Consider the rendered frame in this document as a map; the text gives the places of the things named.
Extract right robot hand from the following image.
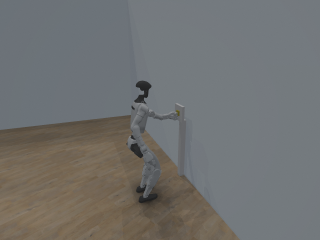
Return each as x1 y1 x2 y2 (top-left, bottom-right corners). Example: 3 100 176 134
143 152 156 171

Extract panel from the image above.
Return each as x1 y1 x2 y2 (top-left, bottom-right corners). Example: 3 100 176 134
175 103 187 176

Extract left robot hand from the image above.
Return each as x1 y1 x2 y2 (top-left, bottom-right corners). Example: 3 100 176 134
168 111 178 121

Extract right robot forearm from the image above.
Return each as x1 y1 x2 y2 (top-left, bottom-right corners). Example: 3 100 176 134
133 125 148 154

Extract left robot forearm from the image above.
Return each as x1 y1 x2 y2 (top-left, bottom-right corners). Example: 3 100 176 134
152 112 169 120

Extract robot left foot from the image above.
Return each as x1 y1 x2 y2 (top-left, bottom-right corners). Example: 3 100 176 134
136 185 147 193

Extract robot left upper arm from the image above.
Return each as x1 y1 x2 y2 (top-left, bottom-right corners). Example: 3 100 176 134
148 109 155 117

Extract robot right upper arm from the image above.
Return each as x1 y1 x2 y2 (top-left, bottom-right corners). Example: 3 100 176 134
130 103 149 132

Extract left robot shin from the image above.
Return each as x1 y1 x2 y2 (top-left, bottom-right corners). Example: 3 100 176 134
140 163 153 188

